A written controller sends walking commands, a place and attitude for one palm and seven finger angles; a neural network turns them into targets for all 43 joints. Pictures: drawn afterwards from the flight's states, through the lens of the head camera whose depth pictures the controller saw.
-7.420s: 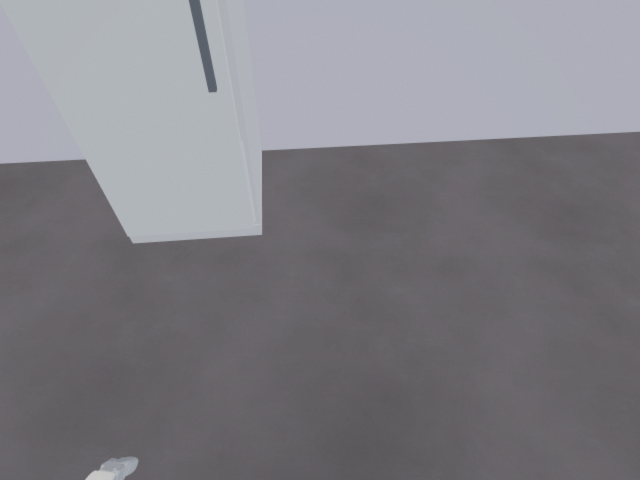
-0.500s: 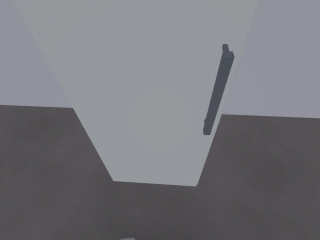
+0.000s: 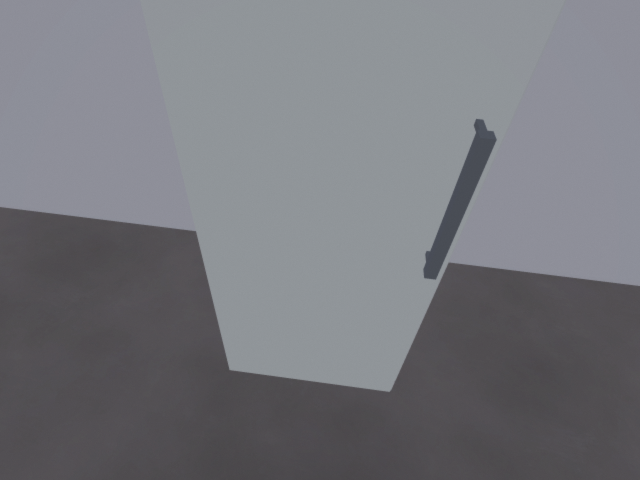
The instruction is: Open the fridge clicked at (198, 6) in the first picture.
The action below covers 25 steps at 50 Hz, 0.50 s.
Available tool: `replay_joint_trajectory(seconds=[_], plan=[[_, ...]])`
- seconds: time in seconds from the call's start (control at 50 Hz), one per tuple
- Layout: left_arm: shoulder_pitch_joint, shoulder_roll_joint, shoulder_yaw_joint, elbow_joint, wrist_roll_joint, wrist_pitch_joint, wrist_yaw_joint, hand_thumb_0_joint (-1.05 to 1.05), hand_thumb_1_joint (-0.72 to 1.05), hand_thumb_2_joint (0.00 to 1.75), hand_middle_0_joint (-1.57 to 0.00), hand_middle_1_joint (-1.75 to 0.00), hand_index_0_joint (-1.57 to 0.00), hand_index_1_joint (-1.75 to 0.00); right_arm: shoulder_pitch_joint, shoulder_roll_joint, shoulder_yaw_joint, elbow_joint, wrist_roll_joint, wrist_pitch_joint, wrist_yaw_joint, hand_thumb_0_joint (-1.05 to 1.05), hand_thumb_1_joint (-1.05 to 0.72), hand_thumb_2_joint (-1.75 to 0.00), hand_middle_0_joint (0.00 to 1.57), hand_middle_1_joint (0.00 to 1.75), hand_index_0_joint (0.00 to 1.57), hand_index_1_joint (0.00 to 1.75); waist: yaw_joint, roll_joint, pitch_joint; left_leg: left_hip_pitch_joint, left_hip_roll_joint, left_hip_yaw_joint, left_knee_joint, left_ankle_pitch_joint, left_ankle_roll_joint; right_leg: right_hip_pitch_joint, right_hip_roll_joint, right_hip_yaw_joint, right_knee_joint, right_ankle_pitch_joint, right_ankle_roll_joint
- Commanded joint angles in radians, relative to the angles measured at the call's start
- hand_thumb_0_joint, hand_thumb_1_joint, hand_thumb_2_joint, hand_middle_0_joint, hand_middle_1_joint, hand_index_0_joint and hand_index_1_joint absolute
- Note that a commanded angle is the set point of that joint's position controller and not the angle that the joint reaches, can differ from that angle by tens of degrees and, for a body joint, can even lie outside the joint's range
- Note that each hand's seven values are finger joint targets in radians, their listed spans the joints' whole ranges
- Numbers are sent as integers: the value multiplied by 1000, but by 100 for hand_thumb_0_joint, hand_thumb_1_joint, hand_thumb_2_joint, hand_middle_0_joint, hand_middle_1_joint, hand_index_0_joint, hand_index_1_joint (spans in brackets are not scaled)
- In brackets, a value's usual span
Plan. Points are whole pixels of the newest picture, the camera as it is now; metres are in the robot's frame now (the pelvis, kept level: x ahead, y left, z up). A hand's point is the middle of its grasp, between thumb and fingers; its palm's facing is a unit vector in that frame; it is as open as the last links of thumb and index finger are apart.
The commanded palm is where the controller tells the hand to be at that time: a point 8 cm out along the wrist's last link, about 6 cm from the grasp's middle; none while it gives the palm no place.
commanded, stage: come to a stop and stand still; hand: right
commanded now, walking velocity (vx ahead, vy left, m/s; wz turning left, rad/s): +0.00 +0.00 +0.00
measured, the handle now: (451, 208) +0.51 -0.17 +0.08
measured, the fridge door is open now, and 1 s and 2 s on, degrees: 0 0 0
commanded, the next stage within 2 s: look again from close up in 0.88 s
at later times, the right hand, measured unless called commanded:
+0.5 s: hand out of the picture +0.00 -0.17 -0.19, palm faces +0.01 +0.99 -0.15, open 7.4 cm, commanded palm none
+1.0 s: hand out of the picture +0.04 -0.23 -0.18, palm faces -0.01 +0.97 -0.24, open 7.4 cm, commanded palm none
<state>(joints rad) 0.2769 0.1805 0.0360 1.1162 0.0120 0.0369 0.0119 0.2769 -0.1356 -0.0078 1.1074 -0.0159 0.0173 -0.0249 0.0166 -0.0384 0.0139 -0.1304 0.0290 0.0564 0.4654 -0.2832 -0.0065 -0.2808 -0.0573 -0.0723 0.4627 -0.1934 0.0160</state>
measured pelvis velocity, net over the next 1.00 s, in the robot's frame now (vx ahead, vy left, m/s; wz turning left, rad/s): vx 0.03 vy -0.04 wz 0.02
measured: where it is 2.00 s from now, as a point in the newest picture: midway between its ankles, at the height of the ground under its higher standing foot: outside the picture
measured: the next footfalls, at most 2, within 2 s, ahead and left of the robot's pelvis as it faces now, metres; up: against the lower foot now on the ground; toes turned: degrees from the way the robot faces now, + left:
none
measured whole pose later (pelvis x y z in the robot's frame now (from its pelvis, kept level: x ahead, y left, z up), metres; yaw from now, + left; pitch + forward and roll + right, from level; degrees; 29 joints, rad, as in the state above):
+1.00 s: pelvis +0.03 -0.04 +0.00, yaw +1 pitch -1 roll +0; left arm 0.19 0.21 0.00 1.02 0.01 -0.01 0.00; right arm 0.31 -0.22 0.00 1.04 -0.03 -0.01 -0.03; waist -0.02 0.01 0.02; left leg -0.14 0.07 0.02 0.48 -0.32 -0.06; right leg -0.30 0.00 -0.08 0.50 -0.19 -0.04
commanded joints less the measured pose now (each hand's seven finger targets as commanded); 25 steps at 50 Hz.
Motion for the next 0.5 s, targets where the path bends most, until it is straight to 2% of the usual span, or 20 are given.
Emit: replay_joint_trajectory(seconds=[0.0,0.06,0.1,0.26,0.28,0.3,0.32,0.34,0.36,0.38,0.4,0.42,0.44,0.46,0.48], plan=[[92,31,-2,4,6,-25,9,0,90,90,-20,-30,-20,-30,-5,-120,-24,-37,10,-19,-11,0,-90,-90,20,30,20,30,23,114,113,-264,110,-120,-215,-193,51,111,-32,57,-34,-8,-4],[101,30,0,15,6,-20,11,0,90,90,-20,-30,-20,-30,16,-111,-27,-26,5,-10,-13,0,-90,-90,20,30,20,30,12,86,158,-296,104,-125,-230,-304,48,72,-35,65,-40,-95,-1],[123,13,-2,20,8,-19,12,0,90,90,-20,-30,-20,-30,20,-104,-30,-23,5,-7,-13,0,-90,-90,20,30,20,30,14,72,182,-311,102,-128,-226,-326,49,45,-30,67,-37,-111,-2],[154,-8,-3,33,6,-34,23,0,90,90,-20,-30,-20,-30,96,-58,-25,6,8,-12,-13,0,-90,-90,20,30,20,30,-12,22,126,-203,71,-89,-159,-176,37,13,-45,103,-92,-93,-15],[163,-10,-4,32,5,-36,24,0,90,90,-20,-30,-20,-30,97,-53,-25,5,8,-13,-14,0,-90,-90,20,30,20,30,-8,18,118,-189,67,-86,-149,-160,36,6,-45,111,-98,-97,-16],[159,-11,-3,33,5,-39,25,0,90,90,-20,-30,-20,-30,106,-49,-25,9,8,-14,-14,0,-90,-90,20,30,20,30,-12,10,102,-176,67,-81,-141,-129,35,13,-48,113,-102,-83,-19],[-7,21,-14,-51,5,-56,10,0,90,90,-20,-30,-20,-30,185,-78,-5,14,-11,-49,-45,0,-90,-90,20,30,20,30,-77,76,165,-185,120,-178,-179,249,37,-92,-26,62,157,-14,10],[80,-35,-12,-80,3,-48,-2,0,90,90,-20,-30,-20,-30,109,-126,-10,-33,-11,-65,-38,0,-90,-90,20,30,20,30,22,109,77,-198,198,-191,-207,62,80,-65,-6,48,198,-132,-2],[114,-33,-17,-78,12,-47,-9,0,90,90,-20,-30,-20,-30,63,-137,-21,-59,-10,-80,-34,0,-90,-90,20,30,20,30,29,90,12,-159,204,-169,-171,117,108,-36,-3,43,197,-103,-2],[141,-29,-15,-74,9,-50,-8,0,90,90,-20,-30,-20,-30,50,-136,-21,-71,-6,-78,-32,0,-90,-90,20,30,20,30,39,63,-19,-159,165,-124,-130,57,108,16,4,32,161,-65,-10],[158,-18,-17,-78,7,-59,-7,0,90,90,-20,-30,-20,-30,54,-118,-24,-74,-4,-75,-32,0,-90,-90,20,30,20,30,40,34,-38,-150,127,-95,-73,45,95,41,2,53,109,11,-17],[160,4,-16,-83,6,-67,-4,0,90,90,-20,-30,-20,-30,69,-99,-21,-75,-2,-66,-33,0,-90,-90,20,30,20,30,26,-9,-33,-146,84,-72,-24,4,78,39,-20,87,69,74,-29],[149,32,-11,-93,7,-67,1,0,90,90,-20,-30,-20,-30,90,-78,-20,-78,-3,-54,-33,0,-90,-90,20,30,20,30,14,-50,7,-160,48,-50,-7,-84,67,0,-53,127,31,32,-45],[135,44,-8,-103,8,-66,3,0,90,90,-20,-30,-20,-30,110,-67,-19,-80,-8,-44,-34,0,-90,-90,20,30,20,30,1,-96,38,-143,25,-23,21,-119,54,-56,-77,177,-16,-3,-65],[112,58,-7,-111,7,-62,6,0,90,90,-20,-30,-20,-30,131,-62,-17,-76,-8,-38,-32,0,-90,-90,20,30,20,30,-11,-99,63,-128,10,-14,35,-125,46,-98,-88,211,-61,-79,-78]])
